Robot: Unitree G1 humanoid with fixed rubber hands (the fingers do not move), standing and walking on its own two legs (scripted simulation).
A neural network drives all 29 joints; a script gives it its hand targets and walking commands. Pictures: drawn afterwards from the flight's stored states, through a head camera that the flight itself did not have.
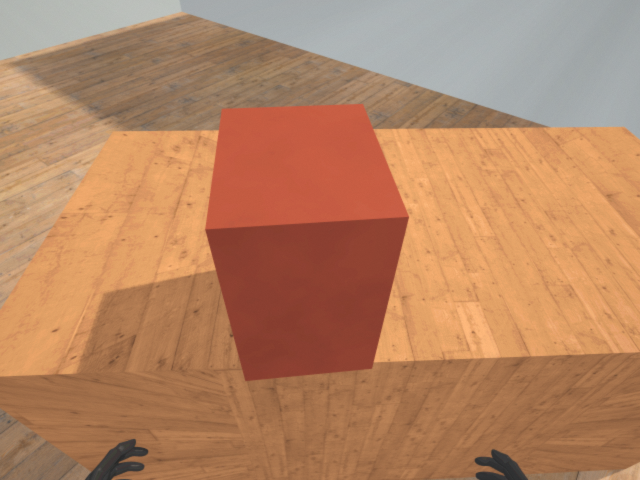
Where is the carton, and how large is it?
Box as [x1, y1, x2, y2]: [205, 104, 408, 380]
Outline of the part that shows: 362,104 229,108 222,109 221,111 205,230 245,380 371,368 408,215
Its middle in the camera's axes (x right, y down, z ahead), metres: -0.02 +0.01 +0.53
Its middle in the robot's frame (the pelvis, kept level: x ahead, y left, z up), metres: +0.41 +0.05 +0.09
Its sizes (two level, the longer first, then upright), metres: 0.223 0.182 0.295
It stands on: a pedestal, 0.69 m high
